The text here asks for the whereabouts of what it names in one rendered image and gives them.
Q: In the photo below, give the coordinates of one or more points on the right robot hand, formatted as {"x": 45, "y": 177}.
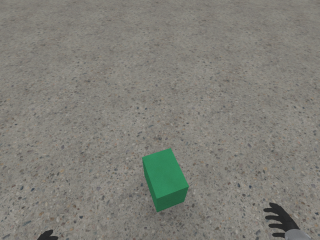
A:
{"x": 287, "y": 222}

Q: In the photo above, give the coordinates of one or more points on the left robot hand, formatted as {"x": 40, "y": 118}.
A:
{"x": 46, "y": 236}

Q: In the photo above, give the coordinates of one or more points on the carton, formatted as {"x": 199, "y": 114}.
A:
{"x": 166, "y": 182}

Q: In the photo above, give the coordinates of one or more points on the right robot forearm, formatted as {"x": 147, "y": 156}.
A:
{"x": 296, "y": 234}

